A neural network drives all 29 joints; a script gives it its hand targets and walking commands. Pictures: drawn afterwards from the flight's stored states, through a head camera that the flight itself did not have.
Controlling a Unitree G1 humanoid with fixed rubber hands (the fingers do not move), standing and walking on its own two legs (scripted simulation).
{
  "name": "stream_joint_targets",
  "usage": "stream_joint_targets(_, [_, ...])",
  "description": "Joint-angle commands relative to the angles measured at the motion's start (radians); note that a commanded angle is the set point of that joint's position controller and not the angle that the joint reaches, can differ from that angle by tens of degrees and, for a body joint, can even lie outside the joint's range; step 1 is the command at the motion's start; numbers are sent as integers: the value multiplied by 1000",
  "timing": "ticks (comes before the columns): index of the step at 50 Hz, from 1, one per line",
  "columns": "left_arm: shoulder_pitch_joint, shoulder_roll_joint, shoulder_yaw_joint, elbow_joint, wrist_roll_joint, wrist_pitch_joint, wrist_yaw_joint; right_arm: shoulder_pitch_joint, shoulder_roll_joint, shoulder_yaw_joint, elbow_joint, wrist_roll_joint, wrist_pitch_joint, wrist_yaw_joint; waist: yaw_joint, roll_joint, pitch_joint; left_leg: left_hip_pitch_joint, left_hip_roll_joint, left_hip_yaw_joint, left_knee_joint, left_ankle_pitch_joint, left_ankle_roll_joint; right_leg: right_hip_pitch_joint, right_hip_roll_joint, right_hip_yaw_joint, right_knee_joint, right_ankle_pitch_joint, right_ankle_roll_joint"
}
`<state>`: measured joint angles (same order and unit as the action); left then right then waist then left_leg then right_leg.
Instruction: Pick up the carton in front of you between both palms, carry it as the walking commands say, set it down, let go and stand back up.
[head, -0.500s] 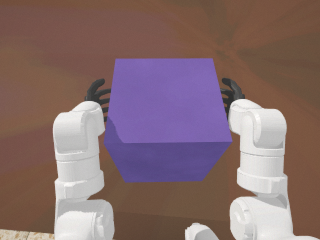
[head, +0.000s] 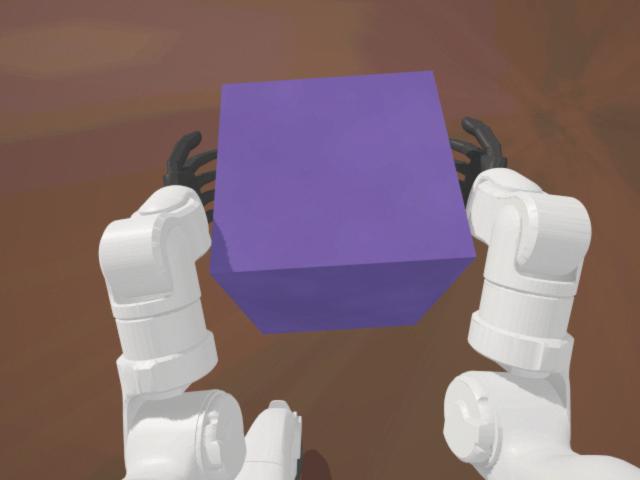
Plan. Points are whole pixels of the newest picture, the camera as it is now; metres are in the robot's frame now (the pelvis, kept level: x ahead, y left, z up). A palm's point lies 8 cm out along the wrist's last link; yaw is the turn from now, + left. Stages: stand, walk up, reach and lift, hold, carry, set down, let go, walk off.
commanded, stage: carry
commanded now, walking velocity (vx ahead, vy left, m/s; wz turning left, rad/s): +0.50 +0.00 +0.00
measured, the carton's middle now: (333, 223) +0.40 +0.03 +0.06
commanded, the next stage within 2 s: none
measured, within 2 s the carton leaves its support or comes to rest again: neither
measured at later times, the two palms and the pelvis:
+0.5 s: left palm out of the picture +0.75 +0.14 +0.21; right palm out of the picture +0.74 -0.15 +0.21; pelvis +0.36 +0.02 +0.03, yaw -1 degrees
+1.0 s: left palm out of the picture +1.06 +0.17 +0.24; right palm out of the picture +1.03 -0.13 +0.23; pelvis +0.66 +0.05 +0.09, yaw -1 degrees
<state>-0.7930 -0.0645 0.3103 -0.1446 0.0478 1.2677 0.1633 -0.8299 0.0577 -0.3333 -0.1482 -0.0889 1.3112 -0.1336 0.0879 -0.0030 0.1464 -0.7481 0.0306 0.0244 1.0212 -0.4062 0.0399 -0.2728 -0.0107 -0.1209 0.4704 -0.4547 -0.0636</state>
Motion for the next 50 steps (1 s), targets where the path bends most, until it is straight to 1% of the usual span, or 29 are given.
stream_joint_targets(1, [-809,-935,-770,-149,-468,10,-248,-642,835,693,-55,301,-40,146,-10,-149,-665,159,-59,119,-300,84,2,435,-178,125,-19,683,-120])
stream_joint_targets(2, [-784,-913,-775,-120,-466,14,-253,-642,819,709,-48,309,-37,149,-24,-165,-667,270,-100,174,-359,97,15,396,-176,92,19,765,-109])
stream_joint_targets(4, [-767,-886,-773,-64,-462,25,-265,-630,807,725,0,332,-30,162,-136,-111,-770,699,-123,218,-467,227,58,238,-146,-13,268,879,-39])
stream_joint_targets(5, [-787,-869,-770,-36,-455,33,-271,-627,808,727,25,351,-28,172,-201,-17,-856,961,26,-35,-487,108,98,30,-113,9,448,606,-4])
stream_joint_targets(6, [-786,-883,-761,-3,-459,45,-281,-646,794,723,59,351,-30,180,-201,326,-943,1174,278,-578,-564,238,273,-243,35,51,719,148,49])
stream_joint_targets(7, [-805,-882,-753,32,-448,48,-283,-651,845,738,78,379,-19,191,-208,323,-888,1230,311,-681,-608,431,313,-434,90,133,929,-106,37])
stream_joint_targets(9, [-779,-906,-704,74,-406,48,-275,-719,935,769,45,454,-11,215,-222,103,-763,1211,270,-460,-487,760,258,-616,26,154,1006,-52,17])
stream_joint_targets(10, [-767,-909,-678,91,-377,48,-268,-769,969,778,16,486,-13,225,-220,70,-723,1186,248,-395,-485,809,220,-640,11,144,950,-29,12])
stream_joint_targets(12, [-729,-894,-634,87,-326,45,-245,-833,1009,786,-44,527,-12,231,-205,79,-726,1170,224,-348,-517,756,182,-611,6,131,838,-6,15])
stream_joint_targets(15, [-700,-841,-592,100,-260,39,-211,-893,1013,784,-66,575,-10,239,-193,81,-689,1099,238,-302,-571,679,199,-589,12,95,669,-56,15])
stream_joint_targets(19, [-674,-782,-559,173,-206,48,-190,-875,980,750,54,576,4,256,-160,167,-596,816,170,-97,-627,645,146,-288,59,-24,269,77,6])
stream_joint_targets(21, [-676,-786,-557,225,-209,55,-196,-848,979,726,145,562,8,262,-82,160,-631,666,160,7,-487,866,97,56,124,-125,143,201,-23])
stream_joint_targets(22, [-676,-794,-556,256,-223,57,-203,-832,979,714,181,550,10,263,-32,125,-703,558,133,53,-347,864,53,299,115,-101,124,212,-52])
stream_joint_targets(23, [-670,-810,-557,277,-246,55,-213,-853,972,698,199,537,13,265,24,7,-799,381,79,68,-120,548,15,530,-77,210,50,16,-106])
stream_joint_targets(24, [-700,-817,-552,291,-256,44,-222,-869,990,677,210,521,18,268,24,-325,-827,117,-109,41,176,-52,-26,648,-329,761,-100,114,-276])
stream_joint_targets(25, [-714,-865,-571,283,-298,48,-234,-876,978,662,231,496,18,263,12,-259,-743,-4,-88,-69,372,-139,0,615,-329,803,-102,226,-297])
stream_joint_targets(27, [-836,-975,-634,192,-402,50,-254,-830,985,621,234,454,16,243,7,-50,-660,-103,-39,-74,452,-62,25,536,-276,581,5,554,-237])
stream_joint_targets(28, [-897,-1017,-662,151,-452,48,-262,-807,979,602,232,430,14,228,-4,-20,-652,-104,-22,-78,400,-24,27,504,-256,515,2,574,-195])
stream_joint_targets(30, [-978,-1069,-688,87,-519,44,-271,-779,954,567,212,381,9,199,-15,-41,-668,-67,-13,-56,304,5,23,476,-231,447,-29,505,-156])
stream_joint_targets(33, [-1025,-1070,-690,45,-563,43,-279,-748,896,538,195,318,1,163,-9,-66,-659,-89,-16,-8,167,-30,4,481,-238,399,-62,503,-178])
stream_joint_targets(38, [-955,-1019,-660,134,-535,51,-284,-700,828,533,246,260,13,145,1,-134,-592,135,-53,105,-273,97,-2,350,-193,211,-89,586,-135])
stream_joint_targets(40, [-919,-1012,-645,197,-512,53,-287,-700,838,545,284,269,17,155,-41,-149,-613,362,-116,186,-383,127,25,278,-183,128,12,799,-97])
stream_joint_targets(41, [-909,-1014,-638,221,-503,53,-289,-687,848,547,314,278,17,162,-103,-123,-673,584,-148,230,-462,171,45,212,-150,53,158,914,-57])
stream_joint_targets(42, [-903,-1006,-630,239,-487,52,-290,-672,861,547,333,293,13,172,-165,-76,-758,856,-73,118,-461,143,71,58,-130,38,331,759,-16])
stream_joint_targets(43, [-906,-1006,-617,252,-473,55,-294,-674,854,547,338,297,6,179,-185,181,-885,1088,242,-438,-547,-40,214,-200,-28,41,623,406,47])
stream_joint_targets(44, [-913,-1006,-613,263,-460,55,-295,-691,899,562,345,319,0,186,-200,310,-821,1131,305,-739,-675,194,301,-437,118,109,851,-68,48])
stream_joint_targets(45, [-906,-1025,-603,271,-445,51,-289,-739,938,582,292,360,1,196,-172,203,-759,1115,302,-630,-603,339,297,-540,54,175,993,-61,19])
stream_joint_targets(47, [-860,-1006,-574,254,-400,47,-269,-855,1036,652,194,463,-6,215,-177,30,-683,1005,251,-436,-541,546,223,-580,3,162,972,11,11])
stream_joint_targets(50, [-804,-964,-542,209,-336,37,-228,-968,1099,704,74,564,-15,234,-150,69,-691,947,217,-350,-584,442,172,-539,-7,139,849,44,6])
